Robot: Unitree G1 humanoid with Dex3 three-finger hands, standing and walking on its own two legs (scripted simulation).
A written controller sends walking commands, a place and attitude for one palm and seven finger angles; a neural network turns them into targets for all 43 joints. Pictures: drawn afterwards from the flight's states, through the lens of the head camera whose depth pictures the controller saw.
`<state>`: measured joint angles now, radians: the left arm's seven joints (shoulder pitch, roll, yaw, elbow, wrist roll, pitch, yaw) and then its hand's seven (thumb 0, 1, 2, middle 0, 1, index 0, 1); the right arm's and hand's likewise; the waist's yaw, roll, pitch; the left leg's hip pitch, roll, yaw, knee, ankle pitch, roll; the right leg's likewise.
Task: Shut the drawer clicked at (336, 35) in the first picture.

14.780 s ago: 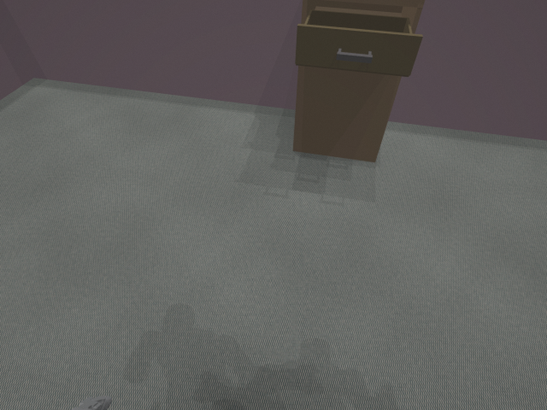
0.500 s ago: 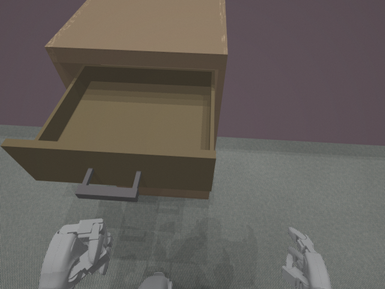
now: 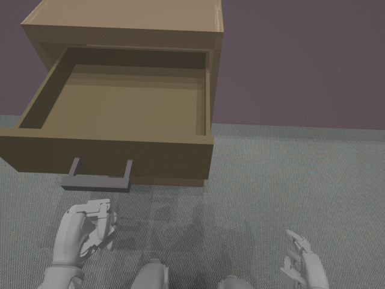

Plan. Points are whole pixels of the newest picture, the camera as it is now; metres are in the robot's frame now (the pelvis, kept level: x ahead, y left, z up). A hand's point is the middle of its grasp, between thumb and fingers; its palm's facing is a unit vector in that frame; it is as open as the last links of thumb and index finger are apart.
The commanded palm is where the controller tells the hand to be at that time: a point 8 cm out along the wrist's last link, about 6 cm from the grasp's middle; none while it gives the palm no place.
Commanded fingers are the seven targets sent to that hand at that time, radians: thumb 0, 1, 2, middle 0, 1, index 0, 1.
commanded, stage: bring the fist close to the handle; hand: left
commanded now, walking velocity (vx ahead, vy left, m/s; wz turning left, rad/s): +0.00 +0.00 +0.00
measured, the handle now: (100, 174) +0.33 +0.20 +0.05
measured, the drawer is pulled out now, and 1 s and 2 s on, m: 0.30 0.28 0.15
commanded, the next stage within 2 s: push the drawer shut in 0.26 s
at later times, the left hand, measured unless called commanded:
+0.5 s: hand (109, 227) +0.23 +0.16 +0.05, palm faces -0.02 -1.00 -0.04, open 3.3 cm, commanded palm +0.21 +0.22 +0.06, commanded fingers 0.00 0.90 0.90 -1.40 -1.60 -1.40 -1.60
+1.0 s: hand (115, 208) +0.26 +0.16 +0.05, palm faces -0.03 -1.00 -0.05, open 2.9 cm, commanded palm +0.27 +0.21 +0.06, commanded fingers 0.00 0.90 0.90 -1.40 -1.60 -1.40 -1.60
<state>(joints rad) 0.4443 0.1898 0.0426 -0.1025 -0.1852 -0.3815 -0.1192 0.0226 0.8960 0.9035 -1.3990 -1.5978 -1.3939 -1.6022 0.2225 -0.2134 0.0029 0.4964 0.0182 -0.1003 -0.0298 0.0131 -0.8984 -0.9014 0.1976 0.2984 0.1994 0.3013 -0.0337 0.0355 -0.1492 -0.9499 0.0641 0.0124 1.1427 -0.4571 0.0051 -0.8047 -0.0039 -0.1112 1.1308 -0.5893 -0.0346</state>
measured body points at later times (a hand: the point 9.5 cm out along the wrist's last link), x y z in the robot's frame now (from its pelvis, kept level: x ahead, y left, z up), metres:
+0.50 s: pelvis +0.01 +0.00 +0.00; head +0.07 +0.01 +0.45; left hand +0.22 +0.21 +0.06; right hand +0.19 -0.23 -0.08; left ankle +0.05 +0.12 -0.65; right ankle -0.02 -0.10 -0.65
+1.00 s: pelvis +0.00 +0.00 +0.00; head +0.07 +0.01 +0.44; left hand +0.26 +0.21 +0.05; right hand +0.17 -0.24 -0.09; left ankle +0.05 +0.12 -0.65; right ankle -0.02 -0.10 -0.65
